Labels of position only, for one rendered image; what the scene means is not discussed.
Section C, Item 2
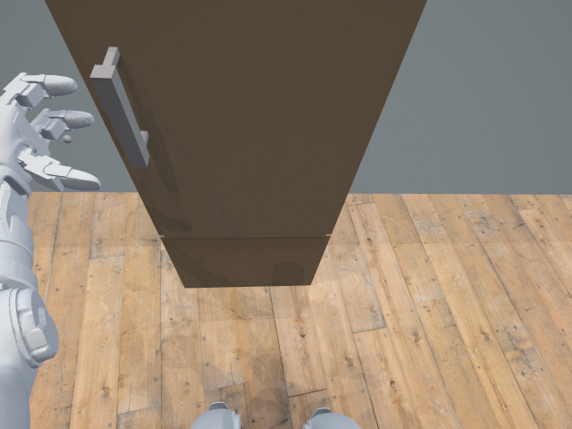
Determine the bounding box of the left robot forearm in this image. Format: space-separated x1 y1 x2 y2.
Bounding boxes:
0 165 38 292

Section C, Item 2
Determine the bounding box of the handle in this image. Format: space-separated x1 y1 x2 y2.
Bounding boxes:
90 46 149 167

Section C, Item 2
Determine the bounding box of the cupboard door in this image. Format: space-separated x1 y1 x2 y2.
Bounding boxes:
55 0 416 238

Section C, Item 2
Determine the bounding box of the robot left upper arm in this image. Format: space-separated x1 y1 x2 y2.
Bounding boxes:
0 287 59 429

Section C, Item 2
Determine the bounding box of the robot left hand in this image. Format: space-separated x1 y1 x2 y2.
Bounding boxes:
0 72 101 192

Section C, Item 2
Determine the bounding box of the robot left thigh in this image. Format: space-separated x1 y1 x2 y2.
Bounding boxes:
190 408 241 429

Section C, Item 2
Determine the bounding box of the robot right shin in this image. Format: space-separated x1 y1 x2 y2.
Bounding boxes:
310 408 331 420

